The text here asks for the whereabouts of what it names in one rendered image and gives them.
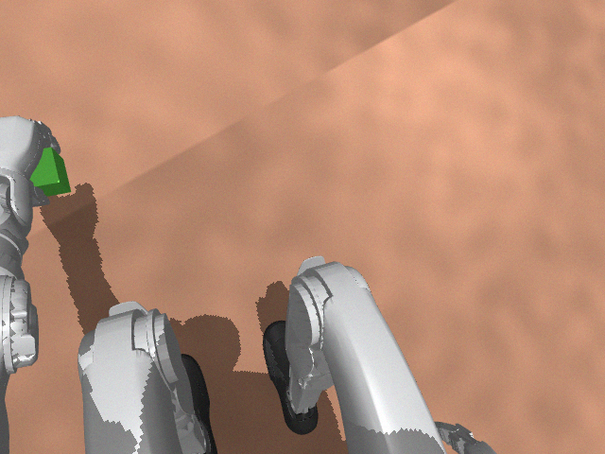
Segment small box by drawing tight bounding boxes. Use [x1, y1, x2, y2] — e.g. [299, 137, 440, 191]
[30, 147, 71, 197]

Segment left robot foot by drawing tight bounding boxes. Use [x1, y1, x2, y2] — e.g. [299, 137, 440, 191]
[181, 354, 217, 454]

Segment right robot foot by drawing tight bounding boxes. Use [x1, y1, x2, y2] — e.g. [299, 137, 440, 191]
[263, 321, 319, 435]

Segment left robot hand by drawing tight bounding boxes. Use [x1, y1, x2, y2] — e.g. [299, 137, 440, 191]
[0, 115, 61, 207]

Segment right robot hand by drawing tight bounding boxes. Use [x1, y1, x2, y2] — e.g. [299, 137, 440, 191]
[435, 422, 496, 454]

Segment left robot arm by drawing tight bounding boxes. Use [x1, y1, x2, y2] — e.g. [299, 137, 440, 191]
[0, 168, 39, 454]

